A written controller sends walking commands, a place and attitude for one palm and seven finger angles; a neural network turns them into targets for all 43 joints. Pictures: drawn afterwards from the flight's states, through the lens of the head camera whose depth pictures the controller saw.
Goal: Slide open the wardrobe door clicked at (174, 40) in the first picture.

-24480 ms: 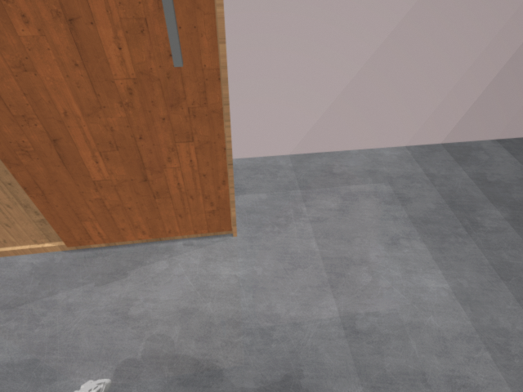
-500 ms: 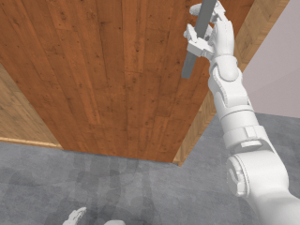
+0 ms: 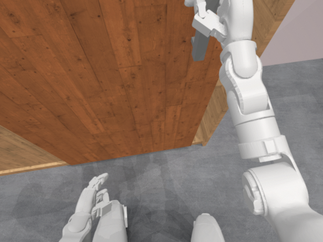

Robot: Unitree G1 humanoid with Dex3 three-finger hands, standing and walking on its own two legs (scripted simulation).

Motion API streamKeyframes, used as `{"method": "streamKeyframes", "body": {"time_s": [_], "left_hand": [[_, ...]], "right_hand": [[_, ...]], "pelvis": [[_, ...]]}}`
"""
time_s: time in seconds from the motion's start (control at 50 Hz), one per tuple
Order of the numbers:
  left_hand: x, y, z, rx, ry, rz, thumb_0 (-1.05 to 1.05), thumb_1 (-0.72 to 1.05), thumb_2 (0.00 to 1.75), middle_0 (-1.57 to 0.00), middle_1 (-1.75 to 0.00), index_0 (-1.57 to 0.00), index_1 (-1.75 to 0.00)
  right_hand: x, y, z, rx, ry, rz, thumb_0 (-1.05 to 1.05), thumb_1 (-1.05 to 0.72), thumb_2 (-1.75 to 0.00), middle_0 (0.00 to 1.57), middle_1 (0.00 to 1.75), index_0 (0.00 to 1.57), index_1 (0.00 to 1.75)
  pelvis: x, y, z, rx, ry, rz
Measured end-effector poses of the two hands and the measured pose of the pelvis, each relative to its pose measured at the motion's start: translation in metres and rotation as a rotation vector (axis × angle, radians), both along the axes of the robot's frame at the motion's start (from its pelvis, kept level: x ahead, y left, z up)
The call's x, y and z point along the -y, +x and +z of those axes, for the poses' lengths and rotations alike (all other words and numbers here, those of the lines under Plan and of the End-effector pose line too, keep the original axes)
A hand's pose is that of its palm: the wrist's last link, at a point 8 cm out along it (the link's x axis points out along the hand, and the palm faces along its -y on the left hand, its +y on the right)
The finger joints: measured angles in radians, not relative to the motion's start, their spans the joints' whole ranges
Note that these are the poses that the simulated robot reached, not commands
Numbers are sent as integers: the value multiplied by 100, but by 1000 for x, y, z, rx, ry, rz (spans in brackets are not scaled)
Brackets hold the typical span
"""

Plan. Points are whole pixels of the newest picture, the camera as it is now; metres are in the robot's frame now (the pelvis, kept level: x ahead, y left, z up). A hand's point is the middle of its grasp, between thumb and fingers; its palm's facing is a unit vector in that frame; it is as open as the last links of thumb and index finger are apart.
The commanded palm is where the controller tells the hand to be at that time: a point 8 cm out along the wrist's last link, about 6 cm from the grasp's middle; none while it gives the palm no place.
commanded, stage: step sideways, sliding the door along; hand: right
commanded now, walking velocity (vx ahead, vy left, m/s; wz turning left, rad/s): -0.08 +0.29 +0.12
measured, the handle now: out of the picture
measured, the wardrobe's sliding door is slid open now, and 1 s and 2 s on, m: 0.08 0.47 0.52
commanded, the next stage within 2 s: stop walking and hold the door there in 1.54 s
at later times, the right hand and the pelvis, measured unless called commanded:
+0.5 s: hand (121, 23) +0.46 +0.03 +0.23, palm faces +0.19 +0.98 -0.11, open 6.6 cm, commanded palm +0.43 +0.08 +0.23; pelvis +0.06 +0.18 -0.01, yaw -4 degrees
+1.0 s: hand out of the picture +0.42 +0.26 +0.22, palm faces -0.33 +0.91 -0.24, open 8.4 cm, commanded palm +0.42 +0.22 +0.22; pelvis +0.09 +0.24 +0.01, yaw +2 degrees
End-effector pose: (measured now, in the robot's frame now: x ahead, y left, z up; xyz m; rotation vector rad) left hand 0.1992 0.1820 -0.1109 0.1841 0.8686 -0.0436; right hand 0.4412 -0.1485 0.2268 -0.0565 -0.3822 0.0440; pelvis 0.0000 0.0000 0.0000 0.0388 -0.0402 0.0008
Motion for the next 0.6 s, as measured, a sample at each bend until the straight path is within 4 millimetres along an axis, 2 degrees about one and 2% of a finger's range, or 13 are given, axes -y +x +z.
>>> {"method": "streamKeyframes", "body": {"time_s": [0.06,0.12,0.18,0.28,0.42,0.54,0.6], "left_hand": [[-23,12,-9,2,-34,-38,1,90,90,-20,-30,-20,-30],[-54,29,-25,17,-66,-61,1,90,90,-20,-30,-21,-30],[-90,43,-32,9,-39,-41,1,90,90,-20,-30,-21,-30],[-136,59,-17,58,45,-7,1,91,90,-20,-30,-20,-30],[-164,77,4,97,2,-90,1,91,90,-20,-30,-20,-30],[-177,106,-10,182,-110,-136,1,91,90,-20,-30,-20,-30],[-185,118,-16,179,-141,-128,1,91,90,-20,-30,-20,-30]], "right_hand": [[-10,-1,-1,22,-27,-65,-7,-76,-86,50,140,13,136],[-22,-3,-1,32,-63,-164,-8,-74,-85,51,141,13,132],[-34,-6,1,8,-79,-235,-9,-72,-85,50,140,15,130],[-59,-9,1,-3,-34,-245,-8,-73,-85,48,140,16,130],[-101,-11,-1,23,-35,-211,-7,-75,-82,46,140,14,126],[-150,-14,-3,53,-54,-233,-9,-74,-83,47,141,13,125],[-178,-16,-3,56,-52,-234,-9,-74,-84,48,142,13,125]], "pelvis": [[-39,13,-9,2,3,-11],[-76,23,-20,22,14,-38],[-93,27,-13,10,-22,-87],[-108,34,-2,-23,-28,-114],[-155,49,-1,4,-54,-84],[-199,70,-18,30,-56,-81],[-212,73,-15,15,-57,-115]]}}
